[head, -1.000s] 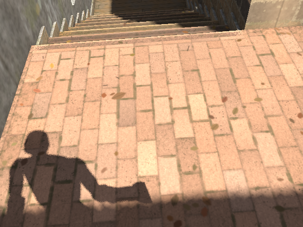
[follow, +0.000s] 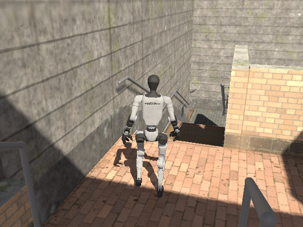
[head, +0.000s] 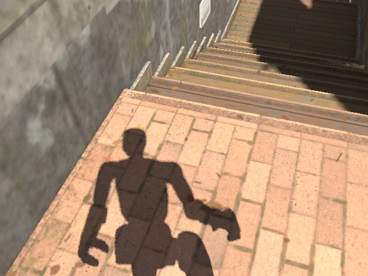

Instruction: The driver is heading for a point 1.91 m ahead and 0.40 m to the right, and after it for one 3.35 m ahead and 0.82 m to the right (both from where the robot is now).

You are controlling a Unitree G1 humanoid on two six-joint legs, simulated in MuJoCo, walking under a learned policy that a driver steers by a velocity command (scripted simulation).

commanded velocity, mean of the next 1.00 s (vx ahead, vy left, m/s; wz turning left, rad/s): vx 0.09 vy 0.00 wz -0.32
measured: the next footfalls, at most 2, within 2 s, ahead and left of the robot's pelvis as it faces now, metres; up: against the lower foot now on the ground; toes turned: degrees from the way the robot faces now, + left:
left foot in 0.18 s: +0.21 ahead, +0.11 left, +0.00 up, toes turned +0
right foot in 0.62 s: +0.10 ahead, -0.09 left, +0.00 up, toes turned -18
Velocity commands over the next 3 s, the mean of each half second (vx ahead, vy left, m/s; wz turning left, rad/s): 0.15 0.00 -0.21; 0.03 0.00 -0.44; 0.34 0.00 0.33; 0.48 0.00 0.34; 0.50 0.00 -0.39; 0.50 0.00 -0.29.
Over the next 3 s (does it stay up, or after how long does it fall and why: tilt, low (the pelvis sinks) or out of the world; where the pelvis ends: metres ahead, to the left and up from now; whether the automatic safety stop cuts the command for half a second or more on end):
stays up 0.98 -0.20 -0.01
